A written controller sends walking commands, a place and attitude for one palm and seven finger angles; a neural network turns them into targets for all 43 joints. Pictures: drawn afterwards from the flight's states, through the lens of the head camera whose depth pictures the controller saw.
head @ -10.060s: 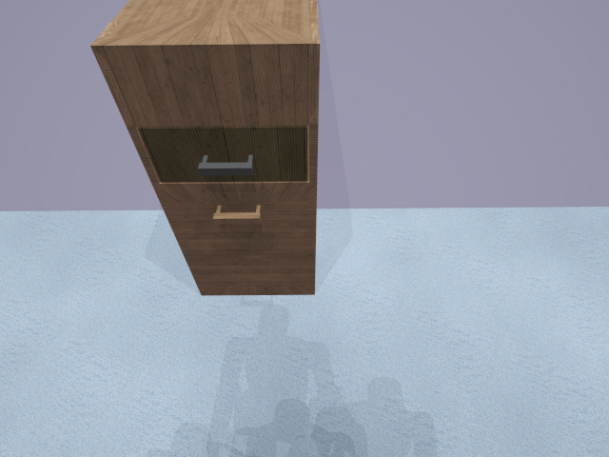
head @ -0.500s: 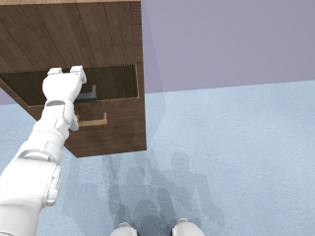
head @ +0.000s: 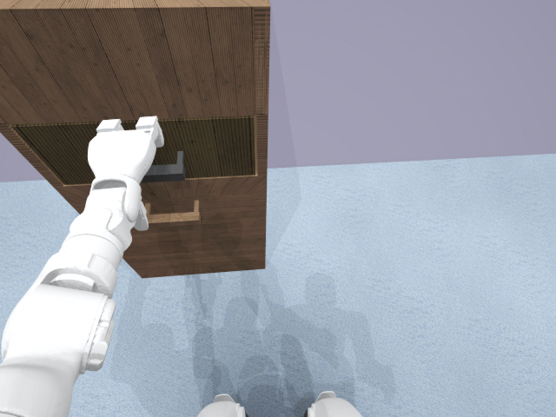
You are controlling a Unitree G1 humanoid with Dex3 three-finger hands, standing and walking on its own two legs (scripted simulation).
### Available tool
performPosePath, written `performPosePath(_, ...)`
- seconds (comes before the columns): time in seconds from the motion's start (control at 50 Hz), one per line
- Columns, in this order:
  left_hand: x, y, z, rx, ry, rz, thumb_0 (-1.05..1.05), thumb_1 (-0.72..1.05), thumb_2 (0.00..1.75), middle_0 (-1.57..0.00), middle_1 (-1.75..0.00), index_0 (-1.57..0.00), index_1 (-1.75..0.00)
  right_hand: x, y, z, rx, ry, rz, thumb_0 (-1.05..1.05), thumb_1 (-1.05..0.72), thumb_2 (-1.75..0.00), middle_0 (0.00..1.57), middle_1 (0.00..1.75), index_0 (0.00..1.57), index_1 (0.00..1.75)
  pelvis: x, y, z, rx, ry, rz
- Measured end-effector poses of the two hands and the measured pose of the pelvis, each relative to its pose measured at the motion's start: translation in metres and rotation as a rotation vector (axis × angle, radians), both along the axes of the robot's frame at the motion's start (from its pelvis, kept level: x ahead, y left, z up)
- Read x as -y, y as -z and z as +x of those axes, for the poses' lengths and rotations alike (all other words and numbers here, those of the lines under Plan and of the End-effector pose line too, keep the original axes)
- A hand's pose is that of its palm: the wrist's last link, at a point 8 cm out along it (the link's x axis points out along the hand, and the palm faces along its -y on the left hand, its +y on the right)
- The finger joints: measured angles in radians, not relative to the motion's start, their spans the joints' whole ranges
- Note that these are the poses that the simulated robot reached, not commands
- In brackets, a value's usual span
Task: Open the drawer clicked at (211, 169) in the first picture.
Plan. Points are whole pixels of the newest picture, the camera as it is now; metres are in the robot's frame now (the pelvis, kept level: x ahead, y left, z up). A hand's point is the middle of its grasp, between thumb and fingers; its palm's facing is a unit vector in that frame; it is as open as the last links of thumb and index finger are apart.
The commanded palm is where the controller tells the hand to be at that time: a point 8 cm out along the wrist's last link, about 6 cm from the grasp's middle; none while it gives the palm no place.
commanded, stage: move the hooked fingers above the handle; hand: left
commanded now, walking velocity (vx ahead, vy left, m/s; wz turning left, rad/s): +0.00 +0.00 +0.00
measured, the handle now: (149, 165) +0.55 +0.21 -0.05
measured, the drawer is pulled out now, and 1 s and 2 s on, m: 0.00 0.00 0.00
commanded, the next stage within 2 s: lower the fingers behind the handle in 0.18 s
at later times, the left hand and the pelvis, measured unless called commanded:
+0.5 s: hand (139, 182) +0.48 +0.21 -0.01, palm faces -0.12 -0.04 -0.99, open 13.8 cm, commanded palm +0.48 +0.20 +0.05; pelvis +0.00 -0.01 +0.00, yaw +0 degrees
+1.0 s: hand (149, 188) +0.49 +0.20 -0.05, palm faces -0.08 -0.04 -1.00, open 13.8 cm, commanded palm +0.48 +0.19 +0.01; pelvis +0.00 +0.00 -0.03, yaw -1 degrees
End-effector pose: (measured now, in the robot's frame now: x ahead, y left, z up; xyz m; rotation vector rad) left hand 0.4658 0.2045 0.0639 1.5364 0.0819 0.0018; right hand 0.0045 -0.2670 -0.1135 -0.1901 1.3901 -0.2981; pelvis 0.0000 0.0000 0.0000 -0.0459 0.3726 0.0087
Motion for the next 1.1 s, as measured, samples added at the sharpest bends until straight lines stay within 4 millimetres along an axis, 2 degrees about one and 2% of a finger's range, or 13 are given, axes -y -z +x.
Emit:
performPosePath(0.16, 0.006, 0.005, 0.001, -0.032, 0.003, -0.002, -0.01, -0.49, 0.3, -0.32, -1.2, -0.32, -1.2, 0.004, -0.001, 0.007, 0.023, -0.006, -0.006, 0.0, -0.91, -0.9, 0.2, 0.3, 0.2, 0.3, 0.003, 0.0, 0.0, 0.001, 0.003, 0.005)
performPosePath(0.38, 0.0, 0.008, 0.007, -0.026, -0.019, 0.005, 0.0, -0.49, 0.3, -0.32, -1.2, -0.32, -1.2, 0.01, 0.002, -0.009, -0.034, 0.013, -0.009, 0.01, -0.91, -0.9, 0.2, 0.3, 0.2, 0.3, 0.008, 0.002, 0.002, -0.018, 0.008, 0.007)
performPosePath(0.5, -0.003, 0.02, 0.004, -0.068, -0.008, -0.004, 0.0, -0.49, 0.3, -0.32, -1.2, -0.32, -1.2, 0.012, 0.002, -0.017, -0.059, 0.023, -0.016, 0.01, -0.91, -0.9, 0.2, 0.3, 0.2, 0.3, 0.009, 0.004, 0.004, -0.028, 0.011, 0.007)
performPosePath(0.66, -0.006, 0.034, 0.004, -0.031, 0.01, -0.008, -0.01, -0.49, 0.3, -0.32, -1.2, -0.32, -1.2, 0.015, 0.01, -0.018, -0.072, 0.011, -0.03, 0.01, -0.91, -0.9, 0.2, 0.3, 0.2, 0.3, 0.008, 0.014, 0.001, -0.059, 0.007, 0.002)
performPosePath(0.76, -0.009, 0.042, 0.006, -0.028, -0.015, 0.002, -0.01, -0.49, 0.3, -0.32, -1.2, -0.32, -1.2, 0.013, 0.015, -0.015, -0.069, 0.006, -0.029, 0.01, -0.91, -0.9, 0.2, 0.3, 0.2, 0.3, 0.007, 0.019, -0.001, -0.074, 0.005, -0.003)
performPosePath(0.9, -0.002, 0.05, 0.01, -0.045, -0.003, -0.009, -0.01, -0.49, 0.3, -0.32, -1.2, -0.32, -1.2, 0.007, 0.018, -0.014, -0.061, 0.003, -0.027, 0.0, -0.91, -0.9, 0.2, 0.3, 0.2, 0.3, 0.004, 0.022, -0.003, -0.084, 0.004, -0.008)
performPosePath(1.1, 0.003, 0.063, 0.013, -0.032, 0.0, -0.001, -0.01, -0.49, 0.3, -0.32, -1.2, -0.32, -1.2, 0.0, 0.028, -0.025, -0.083, 0.01, -0.014, 0.0, -0.91, -0.9, 0.2, 0.3, 0.2, 0.3, 0.002, 0.031, -0.006, -0.105, 0.009, -0.012)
